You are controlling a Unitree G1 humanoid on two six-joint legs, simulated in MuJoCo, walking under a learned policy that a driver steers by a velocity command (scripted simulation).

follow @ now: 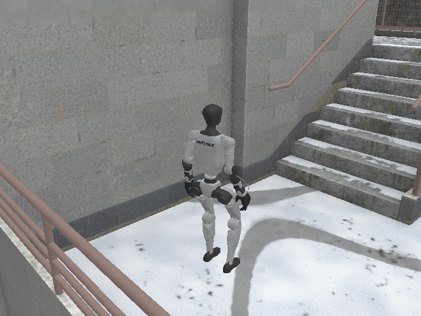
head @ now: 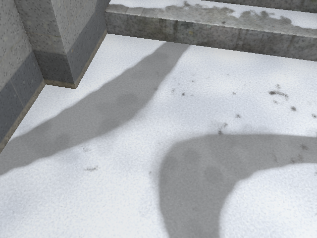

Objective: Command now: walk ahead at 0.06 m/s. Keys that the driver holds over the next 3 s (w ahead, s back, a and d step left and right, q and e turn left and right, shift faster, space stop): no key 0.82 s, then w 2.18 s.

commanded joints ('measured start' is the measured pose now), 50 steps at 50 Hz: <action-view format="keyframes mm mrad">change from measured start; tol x8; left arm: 1 179 61 18 25 5 36 6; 6 127 148 40 42 15 30 3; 10 49 72 32 45 7 -15 -5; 43 161 28 32 144 -10 5 -3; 50 56 -9 27 63 -27 -71 -25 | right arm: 1 -75 -146 -30 -68 20 4 -20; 11 78 -73 -22 16 14 42 -52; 41 35 -53 -32 100 36 59 -51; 50 213 -142 -72 132 57 -7 -34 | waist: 1 65 138 -106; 8 -13 -132 54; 20 14 29 -42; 44 9 23 35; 50 -38 180 87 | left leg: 1 -144 259 -228 -204 -330 135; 4 -215 216 -231 -193 -567 38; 9 106 90 -73 21 -256 -40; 20 125 109 -83 54 -17 -21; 41 156 113 -94 55 18 -27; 45 54 107 -121 33 -631 21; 50 161 388 -587 -186 -746 192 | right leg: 1 279 18 -46 -138 134 -16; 5 291 -30 4 -386 111 -91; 7 30 -20 34 -494 -188 -120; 9 -15 -18 39 -537 -172 -92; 18 168 15 -17 -416 196 -85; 28 198 31 -39 -395 303 -79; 41 207 38 -50 -414 254 -71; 44 155 64 -67 -390 -170 -112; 46 60 44 -38 -361 -301 -143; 50 -71 67 -98 -87 -64 -144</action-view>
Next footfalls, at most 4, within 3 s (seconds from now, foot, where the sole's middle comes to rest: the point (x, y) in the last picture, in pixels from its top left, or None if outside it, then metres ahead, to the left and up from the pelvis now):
0.10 right None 0.09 -0.14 -0.77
1.58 left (144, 229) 0.52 0.08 -0.77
2.14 right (195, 161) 0.85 -0.17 -0.77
2.70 left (146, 115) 1.14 0.07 -0.77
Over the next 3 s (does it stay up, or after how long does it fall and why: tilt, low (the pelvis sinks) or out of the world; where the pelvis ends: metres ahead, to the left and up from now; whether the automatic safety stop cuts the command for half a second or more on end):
stays up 1.13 -0.02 0.02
